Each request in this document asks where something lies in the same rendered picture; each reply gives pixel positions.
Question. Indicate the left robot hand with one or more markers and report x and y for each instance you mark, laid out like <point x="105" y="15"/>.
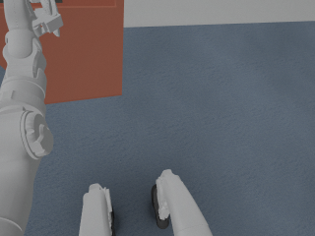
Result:
<point x="19" y="15"/>

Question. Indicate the robot right foot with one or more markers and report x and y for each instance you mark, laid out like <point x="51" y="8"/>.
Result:
<point x="161" y="223"/>

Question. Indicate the robot left upper arm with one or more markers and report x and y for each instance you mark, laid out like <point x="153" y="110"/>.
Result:
<point x="24" y="140"/>

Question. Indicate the right robot thigh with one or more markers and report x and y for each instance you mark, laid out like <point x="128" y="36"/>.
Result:
<point x="186" y="217"/>

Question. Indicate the cabinet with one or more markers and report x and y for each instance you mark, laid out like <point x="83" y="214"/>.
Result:
<point x="86" y="60"/>

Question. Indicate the left robot forearm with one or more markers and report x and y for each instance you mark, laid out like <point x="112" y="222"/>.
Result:
<point x="24" y="84"/>

